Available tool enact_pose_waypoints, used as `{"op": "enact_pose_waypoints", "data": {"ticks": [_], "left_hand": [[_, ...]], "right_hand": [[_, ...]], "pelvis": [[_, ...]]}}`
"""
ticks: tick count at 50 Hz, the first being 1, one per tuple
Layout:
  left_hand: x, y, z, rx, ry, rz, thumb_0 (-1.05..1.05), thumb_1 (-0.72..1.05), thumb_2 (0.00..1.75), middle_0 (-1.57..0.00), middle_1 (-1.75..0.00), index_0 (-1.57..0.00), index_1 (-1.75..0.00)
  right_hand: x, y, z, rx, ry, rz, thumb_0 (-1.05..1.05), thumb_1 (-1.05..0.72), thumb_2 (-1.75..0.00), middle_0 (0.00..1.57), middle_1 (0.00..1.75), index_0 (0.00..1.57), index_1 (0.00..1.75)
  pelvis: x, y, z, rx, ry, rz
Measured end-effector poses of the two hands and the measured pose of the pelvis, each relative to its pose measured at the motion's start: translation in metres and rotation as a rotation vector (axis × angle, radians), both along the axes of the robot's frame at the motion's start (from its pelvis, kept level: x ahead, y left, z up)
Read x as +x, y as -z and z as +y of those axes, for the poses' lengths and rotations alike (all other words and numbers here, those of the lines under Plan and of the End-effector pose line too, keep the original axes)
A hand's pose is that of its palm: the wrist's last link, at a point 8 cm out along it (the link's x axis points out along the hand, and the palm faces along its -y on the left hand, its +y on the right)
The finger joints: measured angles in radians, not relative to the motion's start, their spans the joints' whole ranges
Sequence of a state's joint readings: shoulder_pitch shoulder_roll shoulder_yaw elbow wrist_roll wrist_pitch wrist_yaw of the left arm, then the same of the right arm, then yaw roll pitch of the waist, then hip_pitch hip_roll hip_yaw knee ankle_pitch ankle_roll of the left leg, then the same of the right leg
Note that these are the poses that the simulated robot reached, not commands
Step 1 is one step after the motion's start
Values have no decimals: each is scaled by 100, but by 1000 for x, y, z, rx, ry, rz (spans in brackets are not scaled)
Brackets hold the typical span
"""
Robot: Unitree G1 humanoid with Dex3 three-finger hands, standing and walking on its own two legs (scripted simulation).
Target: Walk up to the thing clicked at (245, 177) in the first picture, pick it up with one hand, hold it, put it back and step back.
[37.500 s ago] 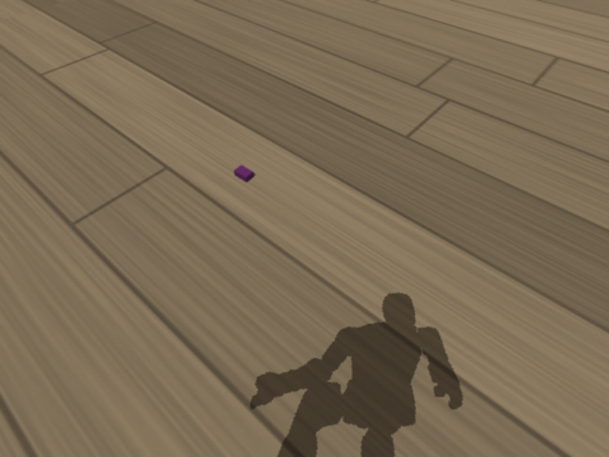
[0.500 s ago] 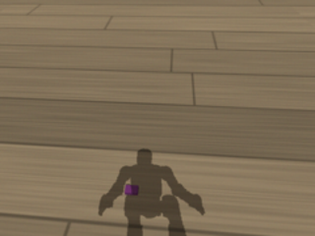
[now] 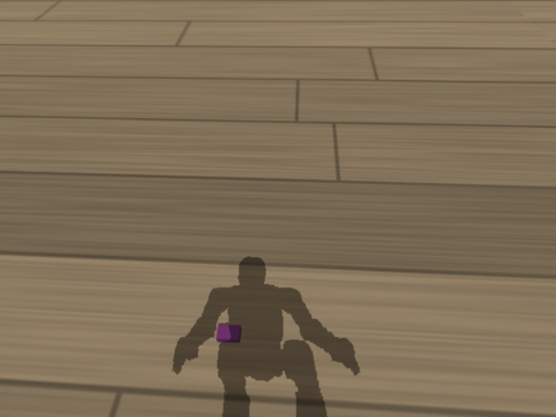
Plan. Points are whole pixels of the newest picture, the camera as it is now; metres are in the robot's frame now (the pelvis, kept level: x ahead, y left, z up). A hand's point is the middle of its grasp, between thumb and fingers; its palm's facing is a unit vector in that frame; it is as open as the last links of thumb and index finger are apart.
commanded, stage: stand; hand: left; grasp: from above
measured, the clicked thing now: (229, 333) +0.50 +0.21 -0.77
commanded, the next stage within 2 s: step back in 0.92 s
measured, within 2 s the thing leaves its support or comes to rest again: neither
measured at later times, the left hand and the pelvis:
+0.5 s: hand out of the picture +0.08 +0.25 -0.16, palm faces +0.02 -0.94 -0.34, open 7.4 cm; pelvis +0.01 +0.00 +0.00, yaw +0 degrees
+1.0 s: hand out of the picture +0.08 +0.26 -0.16, palm faces +0.02 -0.94 -0.35, open 7.4 cm; pelvis +0.00 +0.00 +0.00, yaw -1 degrees
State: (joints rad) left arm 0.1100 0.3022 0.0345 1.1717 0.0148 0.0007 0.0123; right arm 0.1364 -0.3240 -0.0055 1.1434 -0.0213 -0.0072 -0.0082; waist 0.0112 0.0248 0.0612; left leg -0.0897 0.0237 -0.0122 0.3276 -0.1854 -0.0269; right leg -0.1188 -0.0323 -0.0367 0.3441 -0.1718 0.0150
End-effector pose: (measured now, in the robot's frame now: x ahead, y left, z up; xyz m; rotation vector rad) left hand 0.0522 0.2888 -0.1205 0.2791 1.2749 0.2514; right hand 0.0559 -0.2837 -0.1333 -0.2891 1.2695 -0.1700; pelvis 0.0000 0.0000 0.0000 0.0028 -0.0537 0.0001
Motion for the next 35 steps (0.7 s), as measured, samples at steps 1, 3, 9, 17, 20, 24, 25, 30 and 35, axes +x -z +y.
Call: {"op": "enact_pose_waypoints", "data": {"ticks": [1, 3, 9, 17, 20, 24, 25, 30, 35], "left_hand": [[1, 0, 0, 0, 1, -2, 0, 90, 90, -21, -30, -20, -30], [4, -1, 0, 1, 3, -5, 0, 90, 90, -21, -30, -20, -30], [10, -1, 0, 2, 10, -15, 0, 90, 90, -21, -30, -20, -30], [15, -1, 0, -2, 16, -22, 0, 90, 90, -21, -30, -20, -30], [16, 0, 1, -3, 18, -21, 0, 90, 90, -21, -30, -20, -30], [17, 0, 2, -3, 21, -19, 0, 90, 90, -21, -30, -20, -30], [18, 0, 2, -3, 22, -19, 0, 90, 90, -21, -30, -20, -30], [20, -1, 4, -1, 25, -18, 0, 90, 90, -21, -30, -20, -30], [22, -1, 5, 2, 29, -22, 0, 90, 90, -21, -30, -20, -30]], "right_hand": [[1, 0, 0, 0, 0, -2, 1, -90, -89, 20, 30, 20, 30], [3, 0, 0, 1, -1, -6, 1, -90, -89, 20, 30, 20, 30], [9, -2, -1, 0, -2, -16, 1, -90, -89, 20, 30, 20, 30], [13, -5, -4, -8, 0, -23, 1, -90, -89, 20, 30, 20, 30], [13, -6, -5, -12, 1, -21, 1, -90, -89, 20, 30, 20, 30], [13, -6, -6, -15, 3, -16, 1, -90, -89, 20, 30, 20, 30], [13, -6, -6, -16, 4, -15, 1, -90, -89, 20, 30, 20, 30], [13, -7, -6, -17, 5, -14, 1, -90, -89, 20, 30, 20, 30], [15, -7, -5, -17, 6, -20, 1, -90, -89, 20, 30, 20, 30]], "pelvis": [[0, 0, 0, 0, 0, 0], [1, 0, 0, 0, 1, 1], [3, 0, -1, -1, 2, 3], [5, 0, -1, -2, 5, 5], [6, 0, -1, -3, 6, 8], [7, -1, 0, -3, 6, 10], [7, -1, 0, -3, 6, 11], [9, -1, 1, -2, 8, 11], [9, -1, 1, -1, 9, 10]]}}
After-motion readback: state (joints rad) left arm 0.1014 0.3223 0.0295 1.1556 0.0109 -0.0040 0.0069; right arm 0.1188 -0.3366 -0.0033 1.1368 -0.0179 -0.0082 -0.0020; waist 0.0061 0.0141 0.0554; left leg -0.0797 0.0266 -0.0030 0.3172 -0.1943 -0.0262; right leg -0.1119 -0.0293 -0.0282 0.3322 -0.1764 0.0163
